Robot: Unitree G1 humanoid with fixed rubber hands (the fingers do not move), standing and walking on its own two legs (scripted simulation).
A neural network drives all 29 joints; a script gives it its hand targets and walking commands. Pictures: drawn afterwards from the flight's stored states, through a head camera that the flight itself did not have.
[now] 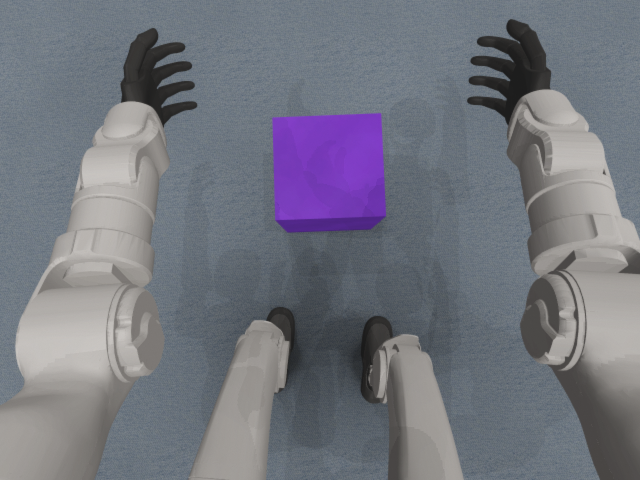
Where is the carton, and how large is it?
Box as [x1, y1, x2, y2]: [272, 113, 385, 232]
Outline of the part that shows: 380,113 272,117 275,220 287,232 370,229 385,216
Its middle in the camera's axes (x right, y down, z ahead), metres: +0.02 -0.13 +0.87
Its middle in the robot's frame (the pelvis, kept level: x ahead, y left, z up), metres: +0.54 +0.04 -0.53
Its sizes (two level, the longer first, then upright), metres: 0.210 0.200 0.250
